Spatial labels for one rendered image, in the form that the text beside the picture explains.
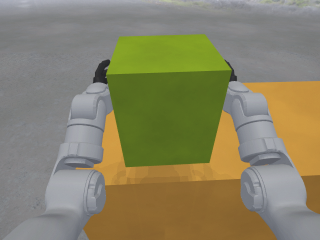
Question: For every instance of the carton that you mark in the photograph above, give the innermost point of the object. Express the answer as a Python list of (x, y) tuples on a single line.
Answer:
[(167, 93)]

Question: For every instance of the right robot hand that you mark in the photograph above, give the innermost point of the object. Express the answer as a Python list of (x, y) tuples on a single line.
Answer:
[(233, 77)]

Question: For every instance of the left robot forearm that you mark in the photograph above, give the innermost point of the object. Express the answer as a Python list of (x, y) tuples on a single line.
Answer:
[(82, 147)]

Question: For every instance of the robot right upper arm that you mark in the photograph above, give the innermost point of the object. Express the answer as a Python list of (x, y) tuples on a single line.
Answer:
[(276, 192)]

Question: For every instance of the pedestal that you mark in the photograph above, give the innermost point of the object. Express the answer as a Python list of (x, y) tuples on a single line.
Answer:
[(202, 201)]

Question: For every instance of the left robot hand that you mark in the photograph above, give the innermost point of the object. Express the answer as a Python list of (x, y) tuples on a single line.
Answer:
[(100, 73)]

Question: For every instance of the robot left upper arm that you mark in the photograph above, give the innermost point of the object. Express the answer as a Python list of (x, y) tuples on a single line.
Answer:
[(73, 196)]

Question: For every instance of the right robot forearm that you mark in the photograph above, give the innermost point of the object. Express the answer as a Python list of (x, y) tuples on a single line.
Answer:
[(258, 140)]

